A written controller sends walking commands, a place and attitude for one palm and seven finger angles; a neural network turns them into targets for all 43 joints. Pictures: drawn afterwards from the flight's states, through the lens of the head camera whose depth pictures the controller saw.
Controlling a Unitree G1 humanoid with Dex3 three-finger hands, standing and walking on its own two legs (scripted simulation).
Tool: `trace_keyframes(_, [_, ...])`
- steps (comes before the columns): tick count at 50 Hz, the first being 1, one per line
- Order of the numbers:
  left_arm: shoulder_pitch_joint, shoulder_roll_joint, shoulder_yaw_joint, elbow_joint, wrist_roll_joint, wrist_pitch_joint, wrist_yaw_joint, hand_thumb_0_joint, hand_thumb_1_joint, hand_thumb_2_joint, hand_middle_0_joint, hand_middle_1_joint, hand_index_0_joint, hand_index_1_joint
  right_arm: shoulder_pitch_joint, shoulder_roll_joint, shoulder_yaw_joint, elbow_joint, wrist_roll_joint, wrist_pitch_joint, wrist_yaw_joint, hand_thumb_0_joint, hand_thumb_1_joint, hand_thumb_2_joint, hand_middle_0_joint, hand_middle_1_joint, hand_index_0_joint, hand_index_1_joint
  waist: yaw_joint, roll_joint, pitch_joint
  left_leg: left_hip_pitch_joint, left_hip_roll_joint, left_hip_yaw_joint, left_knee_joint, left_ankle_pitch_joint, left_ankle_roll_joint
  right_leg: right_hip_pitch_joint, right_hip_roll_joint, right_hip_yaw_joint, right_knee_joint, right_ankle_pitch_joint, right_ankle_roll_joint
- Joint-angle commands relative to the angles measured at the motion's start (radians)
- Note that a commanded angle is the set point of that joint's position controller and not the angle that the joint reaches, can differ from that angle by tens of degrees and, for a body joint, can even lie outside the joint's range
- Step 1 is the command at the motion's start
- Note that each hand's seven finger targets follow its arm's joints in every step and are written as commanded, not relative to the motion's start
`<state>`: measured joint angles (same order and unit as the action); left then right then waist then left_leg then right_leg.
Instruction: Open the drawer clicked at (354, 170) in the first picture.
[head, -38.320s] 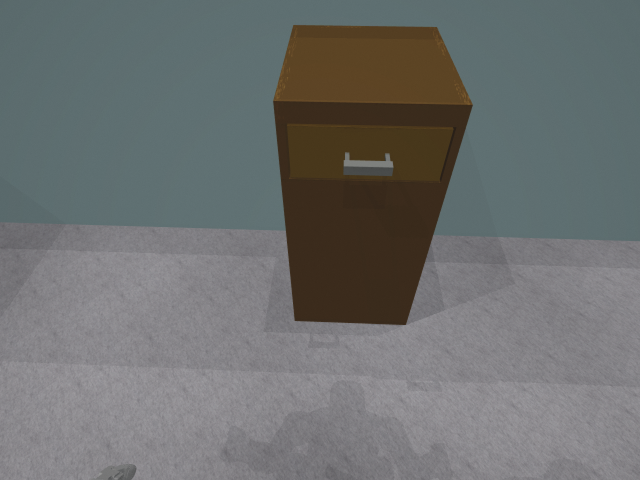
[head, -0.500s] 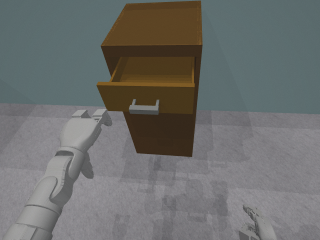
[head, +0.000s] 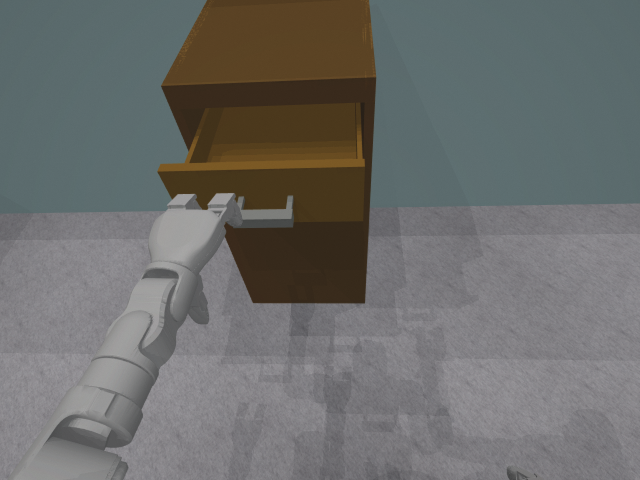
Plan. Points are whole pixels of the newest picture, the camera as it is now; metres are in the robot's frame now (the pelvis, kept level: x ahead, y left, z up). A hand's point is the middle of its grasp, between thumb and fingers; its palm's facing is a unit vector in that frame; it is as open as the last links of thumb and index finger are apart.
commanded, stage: move the hooked fingers above the handle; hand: left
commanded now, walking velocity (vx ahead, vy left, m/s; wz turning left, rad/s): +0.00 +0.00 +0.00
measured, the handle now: (264, 209) +0.55 +0.15 -0.03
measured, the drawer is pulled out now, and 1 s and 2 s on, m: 0.18 0.18 0.18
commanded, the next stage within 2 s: none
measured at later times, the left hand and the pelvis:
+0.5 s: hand (242, 230) +0.45 +0.15 +0.03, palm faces -0.04 -0.02 -1.00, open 13.8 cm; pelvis +0.00 +0.00 -0.01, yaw +0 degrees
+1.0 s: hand (260, 206) +0.49 +0.13 +0.03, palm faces +0.03 -0.05 -1.00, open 13.8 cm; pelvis +0.00 +0.00 -0.01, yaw -2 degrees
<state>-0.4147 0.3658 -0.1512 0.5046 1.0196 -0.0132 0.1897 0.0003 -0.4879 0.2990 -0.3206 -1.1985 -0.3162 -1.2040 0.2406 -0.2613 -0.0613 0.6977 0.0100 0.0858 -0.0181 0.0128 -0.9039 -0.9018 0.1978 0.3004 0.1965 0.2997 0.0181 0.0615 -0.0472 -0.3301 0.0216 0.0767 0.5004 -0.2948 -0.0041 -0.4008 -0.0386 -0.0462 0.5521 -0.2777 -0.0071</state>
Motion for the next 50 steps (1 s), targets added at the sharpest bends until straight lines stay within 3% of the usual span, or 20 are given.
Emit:
trace_keyframes(1, [-0.447,0.204,0.114,-0.162,0.025,-0.012,0.093,0.0,-0.5,0.3,-0.3,-1.2,-0.3,-1.2,-0.024,-0.111,-0.037,-0.109,0.001,-0.04,-0.006,0.0,-0.9,-0.9,0.2,0.3,0.2,0.3,-0.01,-0.073,-0.33,0.072,-0.05,-0.015,-0.01,0.361,0.032,0.179,0.047,0.01,-0.021,0.35,-0.032])
trace_keyframes(5, [-0.513,0.205,0.115,-0.062,0.042,0.021,0.131,0.0,-0.5,0.3,-0.3,-1.2,-0.3,-1.2,-0.009,-0.113,-0.034,-0.086,0.001,-0.038,-0.004,0.0,-0.9,-0.9,0.2,0.3,0.2,0.3,-0.018,-0.071,-0.346,0.054,-0.051,-0.012,-0.006,0.361,0.029,0.174,0.049,0.008,-0.012,0.353,-0.033])
trace_keyframes(10, [-0.557,0.155,0.07,0.024,0.041,0.057,0.131,0.0,-0.5,0.3,-0.3,-1.2,-0.3,-1.2,0.003,-0.112,-0.039,-0.084,0.0,-0.034,0.0,0.0,-0.9,-0.9,0.2,0.3,0.2,0.3,-0.03,-0.078,-0.394,0.053,-0.053,-0.005,0.007,0.39,0.032,0.19,0.049,0.009,-0.004,0.402,-0.03])
trace_keyframes(12, [-0.561,0.107,0.033,0.06,0.034,0.065,0.118,0.0,-0.5,0.3,-0.3,-1.2,-0.3,-1.2,0.009,-0.113,-0.042,-0.084,0.0,-0.03,0.001,0.0,-0.9,-0.9,0.2,0.3,0.2,0.3,-0.042,-0.093,-0.384,0.058,-0.049,-0.005,0.012,0.396,0.033,0.172,0.051,0.004,-0.004,0.411,-0.028])
trace_keyframes(15, [-0.638,0.093,0.009,0.115,0.033,0.058,0.097,0.0,-0.5,0.3,-0.3,-1.2,-0.3,-1.2,0.023,-0.118,-0.039,-0.081,0.001,-0.027,-0.002,0.0,-0.9,-0.9,0.2,0.3,0.2,0.3,-0.066,-0.123,-0.344,0.032,-0.051,-0.008,0.013,0.337,0.038,0.138,0.051,0.005,-0.013,0.363,-0.024])
trace_keyframes(19, [-0.728,0.134,0.036,0.154,0.048,0.023,0.104,0.0,-0.5,0.3,-0.3,-1.2,-0.3,-1.2,0.05,-0.118,-0.039,-0.074,-0.008,-0.027,-0.013,0.0,-0.9,-0.9,0.2,0.3,0.2,0.3,-0.081,-0.121,-0.355,0.012,-0.056,-0.015,0.031,0.321,0.042,0.123,0.05,0.015,-0.004,0.356,-0.023])
trace_keyframes(21, [-0.756,0.187,0.086,0.158,0.057,-0.002,0.129,0.0,-0.5,0.3,-0.3,-1.2,-0.3,-1.2,0.072,-0.115,-0.042,-0.068,-0.013,-0.031,-0.015,0.0,-0.9,-0.9,0.2,0.3,0.2,0.3,-0.071,-0.1,-0.402,0.003,-0.058,-0.014,0.041,0.331,0.041,0.141,0.048,0.021,0.012,0.374,-0.024])
trace_keyframes(23, [-0.783,0.154,0.068,0.154,0.063,-0.014,0.158,0.0,-0.5,0.3,-0.3,-1.2,-0.3,-1.2,0.082,-0.108,-0.044,-0.065,-0.018,-0.034,-0.011,0.0,-0.9,-0.9,0.2,0.3,0.2,0.3,-0.078,-0.059,-0.434,0.009,-0.058,-0.013,0.058,0.368,0.037,0.124,0.051,0.018,0.03,0.404,-0.027])
trace_keyframes(26, [-0.779,0.188,0.109,0.244,0.072,0.01,0.204,0.0,-0.5,0.3,-0.3,-1.2,-0.3,-1.2,0.099,-0.112,-0.045,-0.05,-0.021,-0.036,-0.003,0.0,-0.9,-0.9,0.2,0.3,0.2,0.3,-0.08,-0.075,-0.425,-0.042,-0.058,-0.009,0.069,0.351,0.035,0.113,0.054,0.018,0.039,0.397,-0.025])
trace_keyframes(28, [-0.796,0.173,0.094,0.317,0.075,0.05,0.222,0.0,-0.5,0.3,-0.3,-1.2,-0.3,-1.2,0.108,-0.117,-0.042,-0.043,-0.022,-0.034,0.0,0.0,-0.9,-0.9,0.2,0.3,0.2,0.3,-0.096,-0.093,-0.407,-0.074,-0.058,-0.005,0.069,0.33,0.033,0.097,0.056,0.013,0.04,0.388,-0.023])
trace_keyframes(30, [-0.846,0.159,0.079,0.329,0.076,0.08,0.229,0.0,-0.5,0.3,-0.3,-1.2,-0.3,-1.2,0.117,-0.122,-0.046,-0.04,-0.022,-0.035,0.007,0.0,-0.9,-0.9,0.2,0.3,0.2,0.3,-0.108,-0.081,-0.441,-0.071,-0.057,0.001,0.076,0.337,0.036,0.1,0.056,0.017,0.041,0.399,-0.02])
trace_keyframes(31, [-0.84,0.178,0.096,0.346,0.073,0.092,0.227,0.0,-0.5,0.3,-0.3,-1.2,-0.3,-1.2,0.123,-0.123,-0.049,-0.038,-0.023,-0.032,0.007,0.0,-0.9,-0.9,0.2,0.3,0.2,0.3,-0.102,-0.08,-0.465,-0.066,-0.057,0.006,0.078,0.347,0.037,0.122,0.056,0.021,0.041,0.421,-0.019])
trace_keyframes(34, [-0.875,0.132,0.053,0.385,0.054,0.11,0.193,0.0,-0.5,0.3,-0.3,-1.2,-0.3,-1.2,0.141,-0.128,-0.053,-0.034,-0.02,-0.027,0.007,0.0,-0.9,-0.9,0.2,0.3,0.2,0.3,-0.13,-0.116,-0.485,-0.074,-0.059,0.001,0.085,0.351,0.041,0.135,0.058,0.023,0.038,0.453,-0.014])
trace_keyframes(36, [-0.895,0.138,0.051,0.37,0.045,0.093,0.169,0.0,-0.5,0.3,-0.3,-1.2,-0.3,-1.2,0.157,-0.135,-0.058,-0.03,-0.021,-0.027,0.003,0.0,-0.9,-0.9,0.2,0.3,0.2,0.3,-0.138,-0.112,-0.506,-0.063,-0.057,0.001,0.087,0.358,0.044,0.14,0.057,0.029,0.038,0.471,-0.009])
trace_keyframes(39, [-0.944,0.098,0.014,0.361,0.046,0.05,0.149,0.0,-0.5,0.3,-0.3,-1.2,-0.3,-1.2,0.179,-0.133,-0.062,-0.017,-0.025,-0.032,-0.002,0.0,-0.9,-0.9,0.2,0.3,0.2,0.3,-0.162,-0.093,-0.488,-0.049,-0.052,-0.008,0.098,0.368,0.045,0.093,0.059,0.028,0.037,0.456,-0.012])
trace_keyframes(43, [-0.926,0.194,0.106,0.342,0.065,0.001,0.189,0.0,-0.5,0.3,-0.3,-1.2,-0.3,-1.2,0.201,-0.134,-0.062,-0.014,-0.037,-0.035,-0.001,0.0,-0.9,-0.9,0.2,0.3,0.2,0.3,-0.131,-0.052,-0.525,-0.062,-0.051,-0.013,0.111,0.39,0.042,0.093,0.061,0.029,0.064,0.454,-0.019])
trace_keyframes(46, [-0.856,0.262,0.18,0.376,0.083,0.021,0.247,0.0,-0.5,0.3,-0.3,-1.2,-0.3,-1.2,0.188,-0.129,-0.054,-0.023,-0.042,-0.035,0.007,0.0,-0.9,-0.9,0.2,0.3,0.2,0.3,-0.095,-0.044,-0.517,-0.117,-0.053,0.002,0.111,0.392,0.037,0.119,0.06,0.023,0.079,0.474,-0.021])
trace_keyframes(49, [-0.799,0.25,0.183,0.43,0.093,0.092,0.284,0.0,-0.5,0.3,-0.3,-1.2,-0.3,-1.2,0.166,-0.133,-0.049,-0.031,-0.038,-0.032,0.017,0.0,-0.9,-0.9,0.2,0.3,0.2,0.3,-0.089,-0.092,-0.491,-0.156,-0.053,0.012,0.106,0.39,0.033,0.127,0.062,0.013,0.079,0.485,-0.021])
trace_keyframes(50, [-0.803,0.229,0.155,0.436,0.093,0.116,0.286,0.0,-0.5,0.3,-0.3,-1.2,-0.3,-1.2,0.164,-0.135,-0.049,-0.037,-0.034,-0.031,0.019,0.0,-0.9,-0.9,0.2,0.3,0.2,0.3,-0.093,-0.083,-0.484,-0.154,-0.051,0.017,0.098,0.373,0.032,0.122,0.062,0.013,0.072,0.471,-0.018])
